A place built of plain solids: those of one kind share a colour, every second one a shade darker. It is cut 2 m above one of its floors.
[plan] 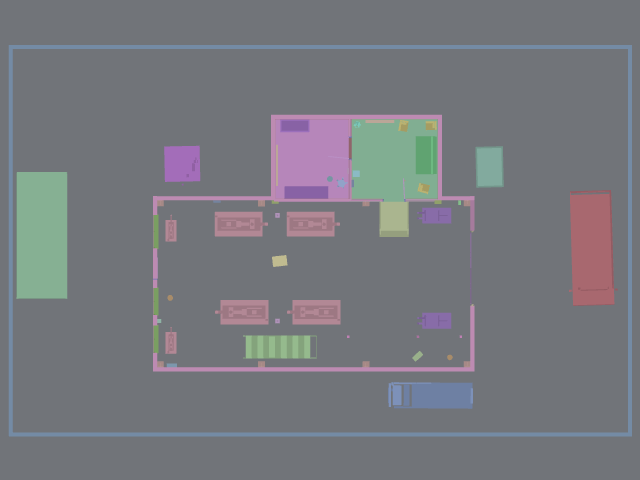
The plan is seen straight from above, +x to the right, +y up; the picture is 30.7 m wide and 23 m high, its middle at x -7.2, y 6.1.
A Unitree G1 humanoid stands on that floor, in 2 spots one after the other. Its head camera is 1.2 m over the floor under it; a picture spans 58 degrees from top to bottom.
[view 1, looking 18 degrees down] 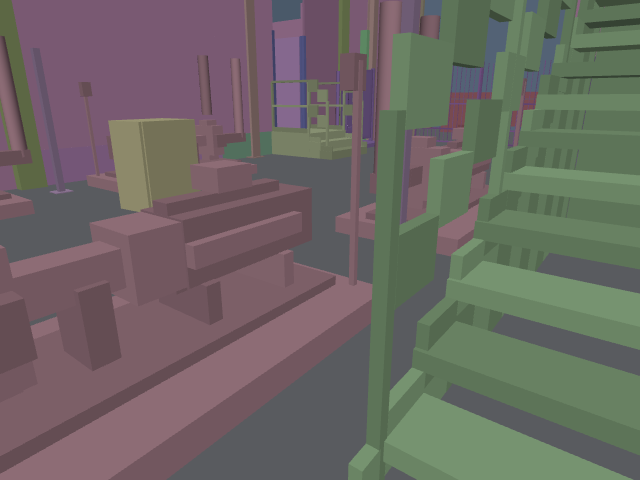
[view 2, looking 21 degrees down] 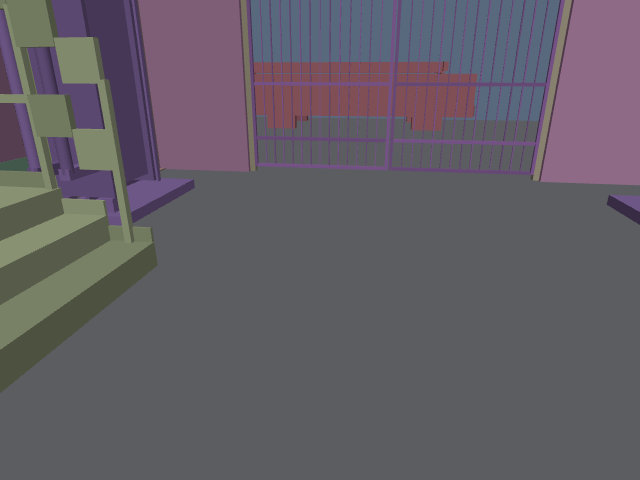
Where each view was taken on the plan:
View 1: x -11.76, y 0.97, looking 37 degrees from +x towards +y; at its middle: ground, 3.88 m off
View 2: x -5.40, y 4.75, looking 9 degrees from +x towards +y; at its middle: ground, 3.35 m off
